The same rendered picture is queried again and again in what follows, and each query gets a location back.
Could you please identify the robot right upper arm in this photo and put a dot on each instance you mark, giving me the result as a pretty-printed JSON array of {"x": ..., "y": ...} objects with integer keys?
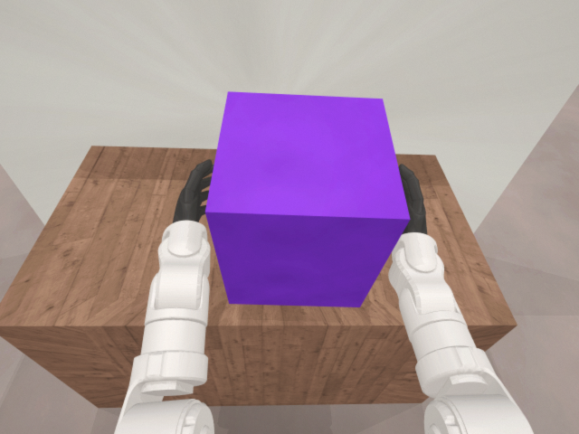
[{"x": 474, "y": 414}]

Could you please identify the robot right hand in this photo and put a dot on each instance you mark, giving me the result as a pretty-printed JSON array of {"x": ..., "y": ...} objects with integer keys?
[{"x": 414, "y": 200}]

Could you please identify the robot left hand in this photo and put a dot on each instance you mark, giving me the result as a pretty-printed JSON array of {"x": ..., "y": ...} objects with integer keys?
[{"x": 191, "y": 197}]

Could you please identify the left robot forearm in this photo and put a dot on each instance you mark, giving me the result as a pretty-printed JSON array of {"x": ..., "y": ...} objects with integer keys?
[{"x": 172, "y": 359}]

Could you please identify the carton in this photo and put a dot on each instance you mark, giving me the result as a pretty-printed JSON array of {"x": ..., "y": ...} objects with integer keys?
[{"x": 306, "y": 201}]

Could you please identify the right robot forearm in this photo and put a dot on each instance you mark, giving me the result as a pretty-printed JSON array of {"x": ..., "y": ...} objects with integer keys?
[{"x": 449, "y": 363}]

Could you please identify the robot left upper arm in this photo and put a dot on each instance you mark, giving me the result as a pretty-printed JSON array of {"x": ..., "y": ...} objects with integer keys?
[{"x": 188, "y": 416}]

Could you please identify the pedestal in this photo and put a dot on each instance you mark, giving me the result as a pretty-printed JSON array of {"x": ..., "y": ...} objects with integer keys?
[{"x": 78, "y": 304}]

